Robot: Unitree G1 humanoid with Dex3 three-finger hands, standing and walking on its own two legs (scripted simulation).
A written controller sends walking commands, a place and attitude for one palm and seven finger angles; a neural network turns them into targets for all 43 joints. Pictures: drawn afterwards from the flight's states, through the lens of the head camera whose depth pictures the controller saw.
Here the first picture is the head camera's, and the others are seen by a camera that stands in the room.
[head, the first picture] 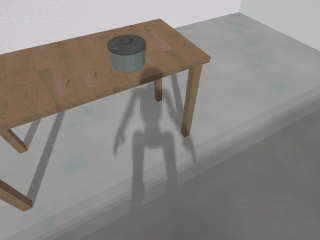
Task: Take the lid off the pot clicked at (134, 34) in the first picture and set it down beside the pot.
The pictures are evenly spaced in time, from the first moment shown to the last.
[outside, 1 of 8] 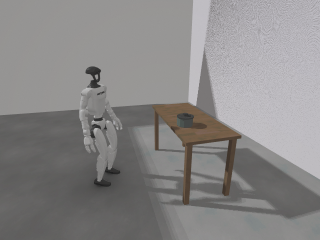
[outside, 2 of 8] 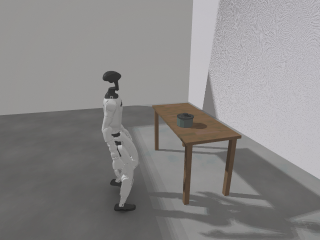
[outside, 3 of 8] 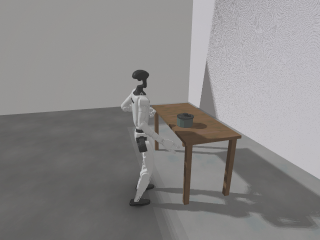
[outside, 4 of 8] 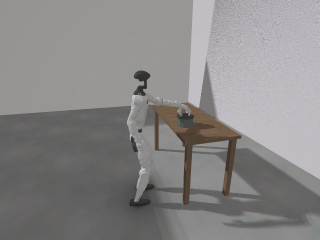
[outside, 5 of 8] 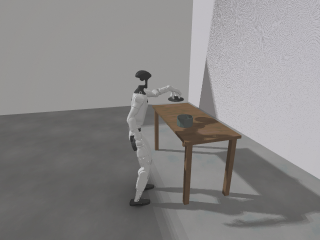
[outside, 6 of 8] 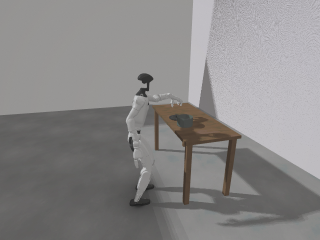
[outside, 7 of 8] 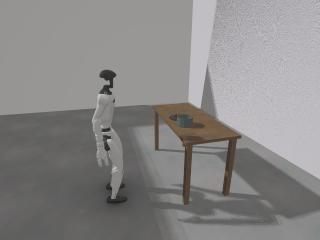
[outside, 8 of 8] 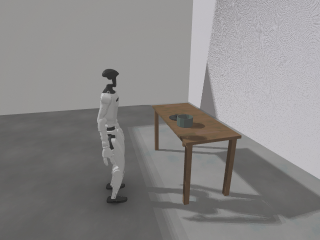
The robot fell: no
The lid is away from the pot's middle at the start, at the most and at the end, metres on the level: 0.00 0.24 0.22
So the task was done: yes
